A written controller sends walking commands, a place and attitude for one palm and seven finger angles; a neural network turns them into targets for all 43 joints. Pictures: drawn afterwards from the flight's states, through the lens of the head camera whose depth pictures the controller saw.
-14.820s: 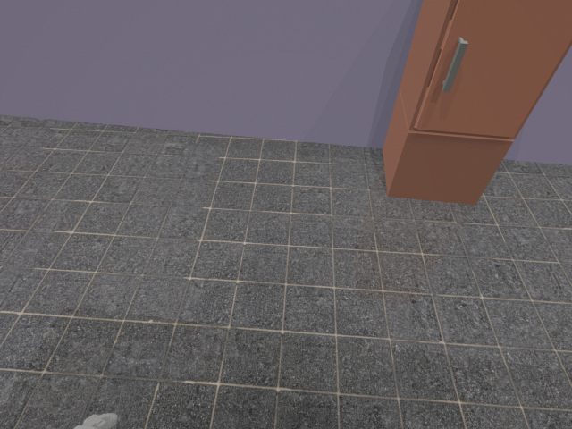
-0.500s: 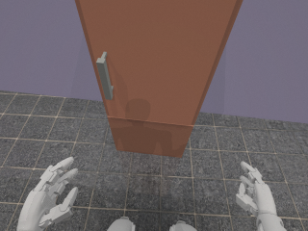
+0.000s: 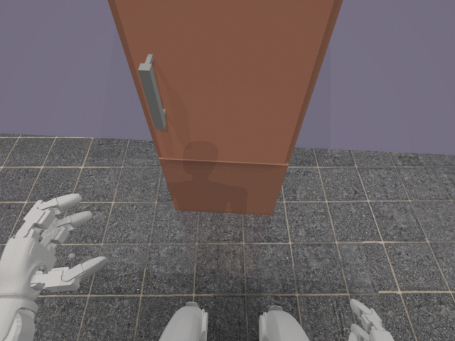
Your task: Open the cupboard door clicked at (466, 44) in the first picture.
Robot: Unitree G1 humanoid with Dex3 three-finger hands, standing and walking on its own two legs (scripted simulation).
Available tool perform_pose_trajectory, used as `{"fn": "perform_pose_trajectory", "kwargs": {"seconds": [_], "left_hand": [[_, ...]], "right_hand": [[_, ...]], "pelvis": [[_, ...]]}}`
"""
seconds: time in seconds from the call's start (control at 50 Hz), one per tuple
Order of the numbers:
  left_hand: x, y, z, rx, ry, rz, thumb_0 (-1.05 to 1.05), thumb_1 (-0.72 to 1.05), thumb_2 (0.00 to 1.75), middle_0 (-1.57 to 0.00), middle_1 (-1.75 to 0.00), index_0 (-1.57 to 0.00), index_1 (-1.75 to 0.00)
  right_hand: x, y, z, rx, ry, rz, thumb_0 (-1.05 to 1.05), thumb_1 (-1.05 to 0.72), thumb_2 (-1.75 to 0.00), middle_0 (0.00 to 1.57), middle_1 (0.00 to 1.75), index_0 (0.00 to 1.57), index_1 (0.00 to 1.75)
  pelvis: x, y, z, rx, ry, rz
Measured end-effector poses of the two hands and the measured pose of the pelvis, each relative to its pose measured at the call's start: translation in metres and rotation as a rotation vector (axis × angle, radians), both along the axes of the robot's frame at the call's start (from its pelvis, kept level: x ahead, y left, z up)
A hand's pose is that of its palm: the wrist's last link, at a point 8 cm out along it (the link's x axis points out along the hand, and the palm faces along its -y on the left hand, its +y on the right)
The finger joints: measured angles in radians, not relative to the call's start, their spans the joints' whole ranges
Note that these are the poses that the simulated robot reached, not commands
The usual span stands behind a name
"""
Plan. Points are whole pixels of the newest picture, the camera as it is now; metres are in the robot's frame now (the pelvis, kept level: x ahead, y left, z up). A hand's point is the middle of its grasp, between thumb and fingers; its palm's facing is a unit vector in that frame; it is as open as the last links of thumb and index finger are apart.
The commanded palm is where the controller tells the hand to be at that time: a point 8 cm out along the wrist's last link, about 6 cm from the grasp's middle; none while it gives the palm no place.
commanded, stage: raise the hand with hooked fingers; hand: left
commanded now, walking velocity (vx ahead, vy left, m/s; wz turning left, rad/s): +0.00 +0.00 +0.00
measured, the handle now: (155, 93) +0.63 +0.20 +0.04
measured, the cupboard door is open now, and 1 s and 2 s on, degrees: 0 0 0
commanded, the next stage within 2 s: move the hooked fingers beside the handle in 1.22 s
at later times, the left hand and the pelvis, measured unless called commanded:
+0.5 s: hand (55, 239) +0.27 +0.30 +0.04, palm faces +0.00 -1.00 -0.04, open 13.8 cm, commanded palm +0.26 +0.34 +0.05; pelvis +0.01 +0.03 +0.00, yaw +1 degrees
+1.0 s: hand (63, 218) +0.30 +0.29 +0.05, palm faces -0.01 -1.00 -0.04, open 13.9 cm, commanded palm +0.28 +0.33 +0.05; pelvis +0.02 +0.01 +0.01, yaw +0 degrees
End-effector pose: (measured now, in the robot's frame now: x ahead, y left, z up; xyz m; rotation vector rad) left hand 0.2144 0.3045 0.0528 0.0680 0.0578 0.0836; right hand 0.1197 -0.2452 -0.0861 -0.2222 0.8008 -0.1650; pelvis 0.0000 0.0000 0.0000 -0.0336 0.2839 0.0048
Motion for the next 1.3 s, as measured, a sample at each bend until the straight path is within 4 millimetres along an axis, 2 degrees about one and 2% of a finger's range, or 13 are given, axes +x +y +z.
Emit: {"fn": "perform_pose_trajectory", "kwargs": {"seconds": [0.06, 0.14, 0.22, 0.32, 0.46, 0.52, 0.64, 0.74, 0.8, 0.94, 1.1, 1.2, 1.3], "left_hand": [[-0.001, 0.003, -0.012, -0.002, 0.001, -0.039, 0.0, 0.01, 0.52, -0.26, -0.87, -0.27, -0.88], [0.008, 0.0, -0.027, -0.032, 0.031, -0.132, 0.0, -0.09, 0.48, -0.27, -0.93, -0.27, -0.94], [0.019, 0.006, -0.018, -0.031, -0.007, -0.142, -0.01, -0.18, 0.44, -0.28, -0.99, -0.28, -1.0], [0.026, 0.028, 0.002, -0.014, -0.057, -0.071, -0.01, -0.3, 0.39, -0.29, -1.07, -0.29, -1.07], [0.03, 0.044, -0.011, -0.029, 0.047, -0.069, -0.01, -0.43, 0.33, -0.3, -1.15, -0.3, -1.16], [0.035, 0.045, -0.012, -0.035, 0.036, -0.078, -0.01, -0.46, 0.32, -0.3, -1.17, -0.3, -1.18], [0.051, 0.049, 0.001, -0.007, -0.038, -0.092, -0.02, -0.49, 0.31, -0.3, -1.19, -0.3, -1.19], [0.062, 0.056, -0.001, -0.027, 0.001, -0.09, -0.02, -0.49, 0.3, -0.3, -1.2, -0.3, -1.2], [0.065, 0.054, -0.002, -0.038, 0.019, -0.096, -0.02, -0.5, 0.3, -0.3, -1.2, -0.3, -1.2], [0.065, 0.037, 0.004, -0.025, -0.016, -0.117, -0.02, -0.5, 0.3, -0.3, -1.2, -0.3, -1.2], [0.06, 0.033, -0.002, -0.031, 0.001, -0.079, -0.02, -0.5, 0.3, -0.3, -1.2, -0.3, -1.2], [0.058, 0.025, 0.002, -0.02, -0.014, -0.099, -0.02, -0.5, 0.3, -0.3, -1.2, -0.3, -1.2], [0.059, 0.026, 0.003, -0.025, -0.025, -0.088, -0.02, -0.5, 0.3, -0.3, -1.2, -0.31, -1.2]], "right_hand": [[0.002, -0.004, 0.0, -0.046, 0.007, 0.019, 0.02, -0.9, -0.9, 0.21, 0.3, 0.2, 0.3], [0.015, -0.003, 0.009, -0.095, -0.027, 0.032, 0.02, -0.9, -0.9, 0.21, 0.3, 0.2, 0.3], [0.035, 0.007, 0.024, -0.109, -0.087, 0.05, 0.02, -0.9, -0.9, 0.2, 0.3, 0.2, 0.3], [0.06, 0.028, 0.037, -0.08, -0.139, 0.096, 0.02, -0.9, -0.9, 0.2, 0.3, 0.2, 0.3], [0.078, 0.047, 0.036, -0.047, -0.14, 0.148, 0.02, -0.9, -0.9, 0.21, 0.3, 0.21, 0.3], [0.078, 0.047, 0.033, -0.053, -0.119, 0.153, 0.01, -0.9, -0.9, 0.21, 0.3, 0.21, 0.3], [0.068, 0.04, 0.025, -0.061, -0.062, 0.137, 0.02, -0.9, -0.9, 0.21, 0.3, 0.21, 0.3], [0.056, 0.028, 0.021, -0.065, -0.023, 0.102, 0.02, -0.9, -0.9, 0.21, 0.3, 0.21, 0.3], [0.05, 0.021, 0.021, -0.07, -0.008, 0.083, 0.02, -0.9, -0.9, 0.21, 0.3, 0.21, 0.3], [0.041, 0.007, 0.023, -0.075, -0.004, 0.061, 0.02, -0.9, -0.9, 0.21, 0.3, 0.2, 0.3], [0.041, 0.002, 0.02, -0.063, -0.009, 0.055, 0.02, -0.9, -0.9, 0.21, 0.3, 0.2, 0.3], [0.045, 0.002, 0.02, -0.056, -0.021, 0.062, 0.02, -0.9, -0.9, 0.21, 0.3, 0.2, 0.3], [0.049, 0.002, 0.019, -0.05, -0.032, 0.066, 0.02, -0.9, -0.9, 0.21, 0.3, 0.2, 0.3]], "pelvis": [[-0.001, 0.007, -0.005, -0.006, 0.007, 0.008], [-0.001, 0.015, -0.008, -0.016, 0.007, 0.009], [0.002, 0.022, -0.004, -0.025, 0.001, 0.009], [0.009, 0.028, 0.003, -0.034, -0.001, 0.016], [0.014, 0.032, 0.004, -0.041, 0.011, 0.023], [0.015, 0.032, 0.004, -0.043, 0.015, 0.024], [0.017, 0.029, 0.003, -0.044, 0.022, 0.022], [0.018, 0.025, 0.004, -0.042, 0.029, 0.018], [0.019, 0.023, 0.005, -0.039, 0.032, 0.014], [0.019, 0.017, 0.006, -0.029, 0.031, 0.006], [0.016, 0.009, 0.005, -0.021, 0.025, 0.007], [0.016, 0.006, 0.005, -0.021, 0.019, 0.009], [0.016, 0.003, 0.004, -0.018, 0.018, 0.009]]}}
